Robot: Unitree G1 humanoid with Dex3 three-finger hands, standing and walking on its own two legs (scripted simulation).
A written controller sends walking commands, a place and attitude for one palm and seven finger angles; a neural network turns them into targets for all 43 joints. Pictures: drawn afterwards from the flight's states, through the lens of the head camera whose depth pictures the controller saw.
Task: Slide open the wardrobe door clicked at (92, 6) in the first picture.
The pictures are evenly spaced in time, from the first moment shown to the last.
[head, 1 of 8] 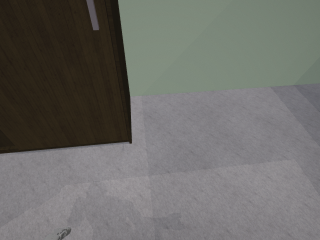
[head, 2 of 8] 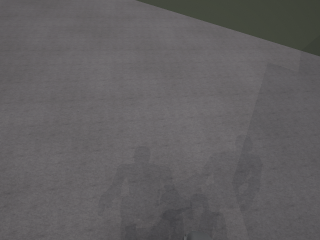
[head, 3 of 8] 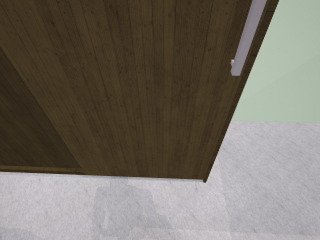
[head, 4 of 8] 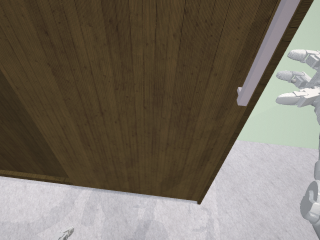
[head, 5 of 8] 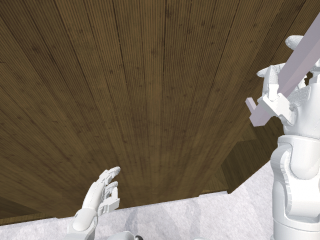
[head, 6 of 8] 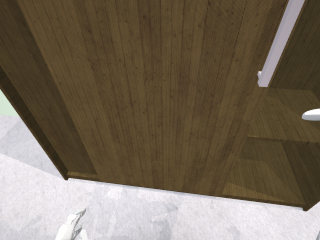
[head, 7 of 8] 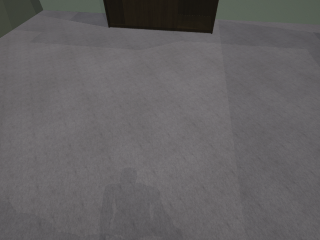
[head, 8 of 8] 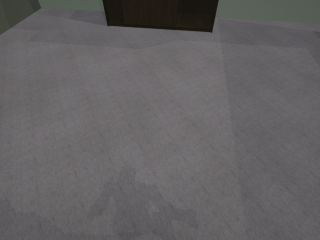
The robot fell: no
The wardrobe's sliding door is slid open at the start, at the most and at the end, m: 0.00 0.50 0.50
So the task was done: yes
